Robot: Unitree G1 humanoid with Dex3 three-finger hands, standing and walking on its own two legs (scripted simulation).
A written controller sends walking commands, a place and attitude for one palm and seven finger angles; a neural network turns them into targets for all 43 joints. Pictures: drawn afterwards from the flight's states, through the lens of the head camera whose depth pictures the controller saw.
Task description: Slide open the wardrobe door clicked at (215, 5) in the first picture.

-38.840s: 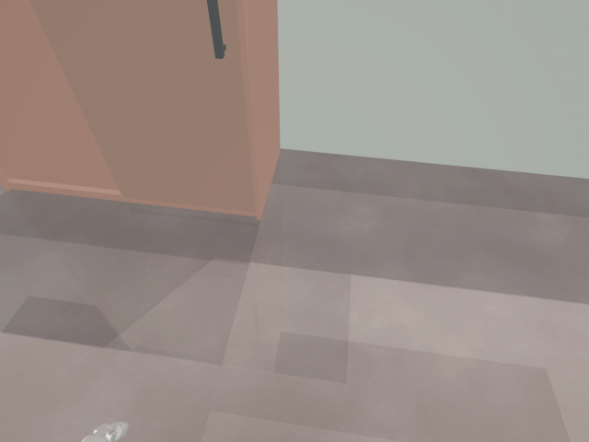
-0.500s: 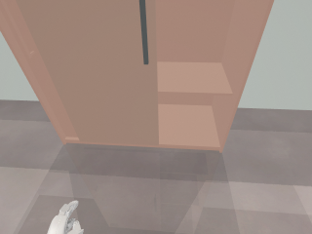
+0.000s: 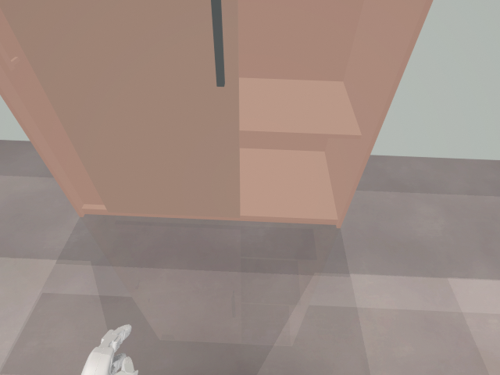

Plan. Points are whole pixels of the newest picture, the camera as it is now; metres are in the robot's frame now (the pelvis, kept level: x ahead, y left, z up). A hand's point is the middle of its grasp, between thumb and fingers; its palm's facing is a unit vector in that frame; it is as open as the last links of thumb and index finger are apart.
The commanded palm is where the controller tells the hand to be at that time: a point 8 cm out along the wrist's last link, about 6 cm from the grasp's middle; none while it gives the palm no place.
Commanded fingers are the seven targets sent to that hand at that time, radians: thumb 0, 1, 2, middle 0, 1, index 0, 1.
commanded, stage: stop stepping back and stand still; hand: right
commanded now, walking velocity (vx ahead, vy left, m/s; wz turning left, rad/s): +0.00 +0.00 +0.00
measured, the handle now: (218, 22) +0.91 +0.12 +0.19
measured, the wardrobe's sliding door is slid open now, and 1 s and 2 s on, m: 0.48 0.48 0.48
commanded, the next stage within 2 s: let the arm hang, fingers relaxed in 1.32 s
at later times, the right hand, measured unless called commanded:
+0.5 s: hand (482, 239) +0.27 -0.28 +0.15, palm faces +0.37 +0.81 -0.45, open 7.4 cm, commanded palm +0.20 -0.32 +0.19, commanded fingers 0.00 -0.90 -0.90 0.20 0.30 0.20 0.30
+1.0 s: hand out of the picture +0.22 -0.29 +0.16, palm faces +0.41 +0.82 -0.40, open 7.4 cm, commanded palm +0.16 -0.33 +0.19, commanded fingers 0.00 -0.90 -0.90 0.20 0.30 0.20 0.30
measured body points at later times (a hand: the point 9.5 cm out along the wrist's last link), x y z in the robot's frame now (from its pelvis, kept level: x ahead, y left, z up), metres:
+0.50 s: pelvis +0.05 -0.02 +0.01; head +0.09 -0.04 +0.46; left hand +0.21 +0.21 -0.08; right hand +0.24 -0.32 +0.18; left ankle +0.01 +0.11 -0.73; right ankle +0.03 -0.11 -0.73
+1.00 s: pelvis +0.02 -0.03 +0.01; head +0.02 -0.04 +0.46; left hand +0.17 +0.21 -0.07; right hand +0.19 -0.33 +0.18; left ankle +0.01 +0.11 -0.73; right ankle +0.03 -0.11 -0.73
